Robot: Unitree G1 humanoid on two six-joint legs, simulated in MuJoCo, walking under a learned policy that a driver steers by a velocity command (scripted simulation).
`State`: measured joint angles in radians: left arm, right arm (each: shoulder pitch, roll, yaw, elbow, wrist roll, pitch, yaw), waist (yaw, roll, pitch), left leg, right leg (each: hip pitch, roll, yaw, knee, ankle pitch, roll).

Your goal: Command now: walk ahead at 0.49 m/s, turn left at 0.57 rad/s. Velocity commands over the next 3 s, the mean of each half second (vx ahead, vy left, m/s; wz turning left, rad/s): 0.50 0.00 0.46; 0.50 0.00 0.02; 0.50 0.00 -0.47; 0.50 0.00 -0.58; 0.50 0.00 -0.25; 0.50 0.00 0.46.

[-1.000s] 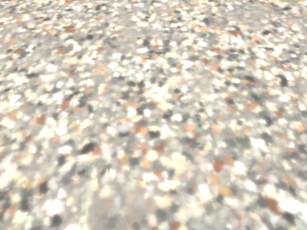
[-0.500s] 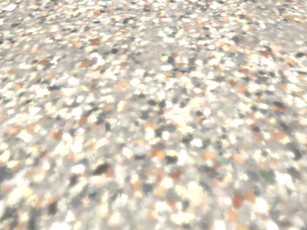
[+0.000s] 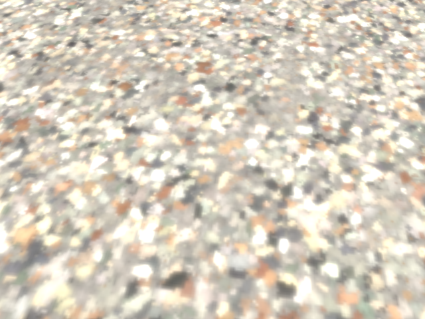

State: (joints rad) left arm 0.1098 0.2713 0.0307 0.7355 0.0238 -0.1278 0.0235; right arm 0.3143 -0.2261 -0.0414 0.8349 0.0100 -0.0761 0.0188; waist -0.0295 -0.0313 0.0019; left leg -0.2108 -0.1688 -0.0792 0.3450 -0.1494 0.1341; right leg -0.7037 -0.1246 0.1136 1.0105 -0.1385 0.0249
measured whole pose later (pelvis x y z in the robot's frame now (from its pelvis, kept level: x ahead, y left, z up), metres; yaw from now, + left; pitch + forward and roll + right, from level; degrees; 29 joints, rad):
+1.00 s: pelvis +0.49 +0.08 +0.01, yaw +12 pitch +2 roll +1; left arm 0.21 0.30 0.05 0.77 -0.02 -0.06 0.00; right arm 0.34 -0.26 -0.05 0.80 -0.01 -0.10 0.02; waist -0.04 -0.06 -0.01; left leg -0.13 -0.06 0.08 0.27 -0.18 0.07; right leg -0.70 -0.09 0.09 1.03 -0.13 0.00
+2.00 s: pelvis +1.03 +0.09 +0.00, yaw -22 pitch +1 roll +1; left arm 0.26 0.31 0.07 0.65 -0.03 -0.01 0.00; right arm 0.27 -0.26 -0.06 0.77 -0.01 -0.10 0.01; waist -0.03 -0.06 0.01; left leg -0.20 -0.02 0.08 0.38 -0.20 0.03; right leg -0.62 -0.05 0.07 1.16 -0.28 -0.01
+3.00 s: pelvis +1.52 -0.14 -0.01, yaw -11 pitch +1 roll -1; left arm 0.20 0.28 0.06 0.77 -0.01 -0.11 0.01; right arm 0.22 -0.29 -0.08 0.75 0.02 -0.05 0.04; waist -0.01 -0.01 0.06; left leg -0.37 -0.09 0.01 0.52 -0.18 0.10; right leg -0.41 -0.06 0.04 1.21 -0.39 0.00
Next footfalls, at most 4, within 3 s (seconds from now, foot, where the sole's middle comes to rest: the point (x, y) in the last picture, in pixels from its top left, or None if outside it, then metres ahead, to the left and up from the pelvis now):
0.22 right None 0.31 -0.14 -0.78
0.74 left None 0.49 0.17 -0.78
1.30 right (211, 224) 0.83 -0.01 -0.78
1.78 left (165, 165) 1.11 0.17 -0.78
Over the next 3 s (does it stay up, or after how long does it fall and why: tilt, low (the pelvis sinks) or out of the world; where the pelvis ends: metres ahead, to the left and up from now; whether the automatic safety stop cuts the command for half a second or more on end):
stays up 1.52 -0.14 -0.01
